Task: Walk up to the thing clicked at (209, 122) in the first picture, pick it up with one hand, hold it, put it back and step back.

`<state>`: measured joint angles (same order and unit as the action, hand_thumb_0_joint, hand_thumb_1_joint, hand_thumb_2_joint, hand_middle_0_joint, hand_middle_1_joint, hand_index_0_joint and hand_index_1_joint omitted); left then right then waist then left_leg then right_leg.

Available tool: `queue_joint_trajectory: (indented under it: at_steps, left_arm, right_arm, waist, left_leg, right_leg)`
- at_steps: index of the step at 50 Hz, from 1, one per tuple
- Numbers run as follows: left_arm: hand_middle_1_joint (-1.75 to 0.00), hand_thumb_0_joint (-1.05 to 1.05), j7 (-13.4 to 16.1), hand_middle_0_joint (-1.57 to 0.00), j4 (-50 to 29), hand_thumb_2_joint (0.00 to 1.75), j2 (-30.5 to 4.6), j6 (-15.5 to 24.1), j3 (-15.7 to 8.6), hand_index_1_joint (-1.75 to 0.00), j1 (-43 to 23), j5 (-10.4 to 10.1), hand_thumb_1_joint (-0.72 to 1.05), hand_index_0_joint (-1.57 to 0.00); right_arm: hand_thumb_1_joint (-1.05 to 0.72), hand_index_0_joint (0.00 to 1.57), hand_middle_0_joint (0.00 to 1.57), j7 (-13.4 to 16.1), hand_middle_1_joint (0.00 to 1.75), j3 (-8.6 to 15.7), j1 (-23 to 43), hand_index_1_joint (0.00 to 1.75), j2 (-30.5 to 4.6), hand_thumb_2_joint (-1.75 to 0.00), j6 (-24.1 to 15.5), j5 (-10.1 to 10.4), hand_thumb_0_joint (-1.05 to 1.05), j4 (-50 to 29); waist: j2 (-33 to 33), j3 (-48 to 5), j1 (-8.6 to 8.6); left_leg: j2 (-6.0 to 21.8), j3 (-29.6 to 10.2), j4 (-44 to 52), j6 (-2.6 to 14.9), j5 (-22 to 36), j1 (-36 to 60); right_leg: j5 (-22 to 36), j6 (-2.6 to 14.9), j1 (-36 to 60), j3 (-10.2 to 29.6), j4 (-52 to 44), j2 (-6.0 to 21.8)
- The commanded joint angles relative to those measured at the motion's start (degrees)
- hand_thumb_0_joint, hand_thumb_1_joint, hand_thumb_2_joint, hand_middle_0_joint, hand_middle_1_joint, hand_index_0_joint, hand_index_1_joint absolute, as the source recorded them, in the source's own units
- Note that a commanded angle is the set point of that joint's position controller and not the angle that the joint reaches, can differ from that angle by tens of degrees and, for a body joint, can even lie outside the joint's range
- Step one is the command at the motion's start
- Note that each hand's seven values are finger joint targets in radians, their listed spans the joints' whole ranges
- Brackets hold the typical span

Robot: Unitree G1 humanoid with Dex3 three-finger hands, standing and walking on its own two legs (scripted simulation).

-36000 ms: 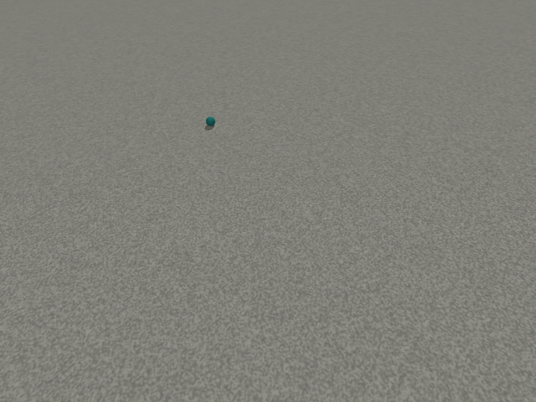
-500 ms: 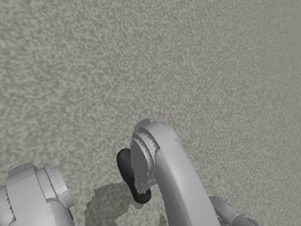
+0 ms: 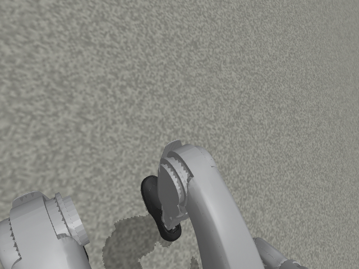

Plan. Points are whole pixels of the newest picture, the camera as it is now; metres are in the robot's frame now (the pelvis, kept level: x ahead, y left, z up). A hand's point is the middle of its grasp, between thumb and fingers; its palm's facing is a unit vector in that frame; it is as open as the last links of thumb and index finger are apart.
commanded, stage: withdraw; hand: left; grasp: from above
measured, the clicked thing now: out of the picture +0.46 +0.35 -0.28
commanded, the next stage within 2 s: home in 0.72 s
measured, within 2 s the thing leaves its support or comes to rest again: neither
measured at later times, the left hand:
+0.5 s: hand out of the picture +0.43 +0.36 -0.07, palm faces -0.48 -0.14 -0.87, open 14.0 cm
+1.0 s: hand out of the picture +0.45 +0.36 -0.14, palm faces -0.32 -0.12 -0.94, open 13.2 cm
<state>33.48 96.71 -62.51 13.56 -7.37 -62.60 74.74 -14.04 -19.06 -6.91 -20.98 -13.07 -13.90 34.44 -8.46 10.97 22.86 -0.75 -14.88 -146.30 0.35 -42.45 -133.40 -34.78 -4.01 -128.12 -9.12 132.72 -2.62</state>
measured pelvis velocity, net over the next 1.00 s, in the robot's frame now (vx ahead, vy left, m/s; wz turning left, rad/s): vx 0.00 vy -0.01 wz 0.11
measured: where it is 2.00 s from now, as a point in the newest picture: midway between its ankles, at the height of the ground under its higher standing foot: (127, 248)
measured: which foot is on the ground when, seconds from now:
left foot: down 0.00-1.00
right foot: down 0.00-1.00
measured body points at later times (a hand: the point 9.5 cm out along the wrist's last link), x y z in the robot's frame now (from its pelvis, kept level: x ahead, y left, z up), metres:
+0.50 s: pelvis -0.01 -0.01 +0.05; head +0.22 +0.08 +0.43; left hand +0.45 +0.36 -0.02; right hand +0.12 -0.27 -0.05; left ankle +0.06 +0.12 -0.27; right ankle +0.13 -0.13 -0.27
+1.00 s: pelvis +0.00 -0.01 +0.02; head +0.24 +0.10 +0.38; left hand +0.47 +0.36 -0.09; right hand +0.06 -0.26 -0.08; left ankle +0.06 +0.12 -0.27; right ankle +0.13 -0.13 -0.27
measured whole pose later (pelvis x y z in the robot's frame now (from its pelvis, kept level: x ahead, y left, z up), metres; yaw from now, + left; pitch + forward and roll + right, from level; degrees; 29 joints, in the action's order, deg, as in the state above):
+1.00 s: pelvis +0.00 -0.01 +0.02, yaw +6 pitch +34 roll -11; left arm 21.6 75.7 -48.4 13.3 -8.0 -55.6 71.1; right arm -8.0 -8.2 -12.7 -15.5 -1.8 -8.3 38.1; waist -0.4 -0.2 16.0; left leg -2.0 -8.5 -139.8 0.0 -39.6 -135.0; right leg -35.4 -2.8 -131.4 -4.0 131.7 0.0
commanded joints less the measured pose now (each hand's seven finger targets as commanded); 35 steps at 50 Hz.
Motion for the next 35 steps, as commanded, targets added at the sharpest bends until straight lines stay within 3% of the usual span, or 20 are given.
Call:
queue_joint_trajectory:
  at_steps: [1,4,5,6,8,9,10,11,12,15,17,20,24,27,31,35]
  left_arm:
    - [-1.01,0.0,1.52,-0.07,-15.18,1.0,-15.3,-0.9,-3.33,-1.01,-13.31,-1.52,-0.54,-0.07]
    - [-1.0,0.0,-0.53,-0.07,-20.71,1.01,-13.27,-3.03,-4.18,-1.01,-10.71,-2.54,-0.55,-0.06]
    - [-1.0,0.0,-1.79,-0.07,-27.43,1.01,-9.93,-3.38,-2.17,-1.01,-12.46,-3.33,-0.54,-0.06]
    - [-1.0,0.0,-3.02,-0.07,-27.37,1.0,-10.65,-4.47,-3.71,-1.0,-9.51,-3.57,-0.54,-0.06]
    - [-1.0,0.0,-6.31,-0.07,-27.38,1.01,-4.47,-6.34,-0.6,-1.0,-7.12,-5.23,-0.54,-0.06]
    - [-1.0,0.0,-7.84,-0.07,-27.79,1.01,-3.55,-7.02,-0.64,-1.0,-6.45,-5.89,-0.53,-0.06]
    - [-1.0,0.0,-9.66,-0.07,-27.79,1.01,-0.41,-7.73,1.16,-1.0,-5.67,-6.54,-0.53,-0.07]
    - [-1.0,0.0,-11.67,-0.07,-27.66,1.01,0.58,-8.24,1.42,-1.01,-5.09,-7.49,-0.53,-0.07]
    - [-1.0,0.0,-13.71,-0.08,-31.27,1.01,3.55,-8.49,3.85,-1.01,-7.01,-8.31,-0.53,-0.07]
    - [-1.01,0.0,-19.56,-0.08,-33.3,1.02,7.86,-8.98,6.72,-1.02,-7.91,-11.14,-0.54,-0.07]
    - [-1.01,0.0,-23.11,-0.08,-32.61,1.03,9.11,-8.3,7.53,-1.02,-8.15,-12.88,-0.53,-0.07]
    - [-1.01,0.0,-25.89,-0.08,-31.66,1.04,7.58,-6.46,7.13,-1.03,-10.66,-12.68,-0.53,-0.07]
    - [-1.01,0.0,-25.87,-0.08,-30.29,1.04,3.21,-2.37,5.43,-1.03,-12.86,-10.45,-0.54,-0.07]
    - [-1.01,0.0,-24.0,-0.08,-28.62,1.04,-0.42,0.54,3.86,-1.03,-14.71,-7.69,-0.54,-0.07]
    - [-1.01,0.0,-19.53,-0.08,-24.15,1.03,-1.91,2.95,3.76,-1.02,-16.46,-4.27,-0.54,-0.07]
    - [-1.02,0.0,-15.52,-0.07,-19.27,1.02,-2.13,3.58,3.61,-1.02,-16.85,-2.63,-0.53,-0.07]
  right_arm:
    - [-0.91,0.2,0.2,0.25,0.3,8.77,-11.44,0.3,-19.27,-0.9,0.68,0.91,0.0,1.8]
    - [-0.91,0.2,0.2,-0.21,0.3,11.0,-11.88,0.3,-17.91,-0.9,1.67,2.0,0.0,2.21]
    - [-0.91,0.2,0.2,-0.46,0.3,11.71,-11.28,0.3,-16.78,-0.9,2.09,2.69,0.0,1.41]
    - [-0.9,0.2,0.2,-0.65,0.3,12.94,-11.78,0.3,-17.01,-0.9,2.75,3.27,0.0,1.99]
    - [-0.9,0.2,0.2,-1.1,0.3,14.1,-12.68,0.3,-15.7,-0.9,3.93,4.19,0.0,3.04]
    - [-0.9,0.2,0.2,-1.19,0.3,15.05,-12.6,0.3,-16.04,-0.9,4.65,4.74,0.0,2.79]
    - [-0.9,0.2,0.2,-1.1,0.3,15.65,-13.5,0.3,-15.46,-0.9,5.49,5.44,0.0,3.24]
    - [-0.9,0.2,0.2,-0.94,0.3,16.45,-13.0,0.3,-15.57,-0.9,6.16,6.09,0.0,1.88]
    - [-0.9,0.2,0.2,-0.67,0.3,17.03,-14.9,0.3,-14.75,-0.9,7.14,6.63,0.0,3.14]
    - [-0.91,0.2,0.2,0.75,0.3,18.48,-15.76,0.3,-13.85,-0.91,9.58,7.94,0.0,2.57]
    - [-0.9,0.2,0.2,2.33,0.3,18.56,-15.93,0.3,-13.99,-0.9,10.78,8.53,0.0,2.05]
    - [-0.9,0.2,0.2,5.13,0.3,18.58,-15.52,0.3,-13.77,-0.9,12.11,8.75,0.0,1.44]
    - [-0.9,0.2,0.2,7.41,0.3,17.03,-14.19,0.3,-11.44,-0.9,12.94,8.25,0.0,0.93]
    - [-0.9,0.2,0.2,8.34,0.3,15.79,-13.01,0.3,-10.83,-0.9,13.49,7.67,0.0,0.7]
    - [-0.9,0.2,0.2,8.83,0.3,14.19,-12.02,0.3,-10.68,-0.9,13.92,7.0,0.0,0.82]
    - [-0.9,0.2,0.2,8.77,0.3,13.64,-12.56,0.3,-11.53,-0.9,13.68,6.13,0.0,1.59]
  waist:
    - [42.7,-46.35,-0.05]
    - [43.41,-49.92,-2.73]
    - [46.06,-53.18,-4.6]
    - [46.25,-54.52,-5.56]
    - [42.34,-50.65,-6.32]
    - [41.31,-51.22,-6.53]
    - [39.59,-49.85,-6.49]
    - [36.44,-50.05,-6.21]
    - [34.71,-49.32,-5.98]
    - [26.92,-47.94,-4.39]
    - [22.75,-43.75,-3.72]
    - [17.21,-41.91,-3.5]
    - [15.99,-43.31,-5.18]
    - [19.96,-45.29,-6.6]
    - [24.8,-46.42,-6.25]
    - [26.06,-46.32,-5.13]
  left_leg:
    - [2.7,4.98,19.13,-1.79,19.88,36.45]
    - [2.03,6.8,19.42,-1.47,20.77,36.04]
    - [1.78,7.47,20.55,-1.58,21.23,37.05]
    - [1.66,7.73,20.81,-1.49,21.88,37.43]
    - [1.24,8.34,22.26,-1.11,19.58,33.96]
    - [1.19,8.24,23.34,-1.12,19.18,33.53]
    - [1.05,8.4,24.06,-0.88,18.32,32.93]
    - [1.01,8.07,25.21,-0.48,16.21,31.96]
    - [0.85,8.56,26.0,-0.09,15.21,31.75]
    - [0.05,9.26,27.7,0.81,13.18,28.9]
    - [-0.37,8.92,28.46,0.93,11.65,27.02]
    - [-0.96,9.43,27.53,1.1,9.65,25.07]
    - [-1.48,12.18,25.66,1.56,8.52,21.41]
    - [-1.37,12.56,25.37,1.27,7.91,23.02]
    - [-1.19,12.2,25.67,1.09,6.72,24.94]
    - [-1.01,11.7,24.78,0.95,8.06,25.94]
  right_leg:
    - [15.55,5.63,20.52,-6.49,-7.28,-1.41]
    - [15.77,6.02,20.74,-5.13,-8.26,-1.34]
    - [15.62,6.31,20.09,-4.67,-8.58,-1.33]
    - [15.73,6.33,20.16,-4.29,-8.69,-1.35]
    - [13.8,6.55,16.95,-3.75,-9.76,-0.96]
    - [13.22,6.47,16.37,-3.52,-9.92,-0.87]
    - [12.44,6.56,15.44,-3.09,-10.95,-0.87]
    - [11.08,6.57,16.29,-2.88,-11.61,-0.82]
    - [11.02,6.56,17.82,-2.24,-13.67,-0.86]
    - [10.24,6.28,22.0,-1.09,-16.67,-0.46]
    - [8.2,6.52,21.48,-0.86,-18.21,-0.04]
    - [5.18,6.89,21.77,0.15,-20.25,0.4]
    - [2.9,6.42,24.96,1.91,-20.86,0.5]
    - [1.43,6.54,23.66,2.54,-19.59,0.43]
    - [0.79,6.45,20.31,1.87,-17.17,0.14]
    - [2.29,6.39,19.01,0.73,-15.54,0.12]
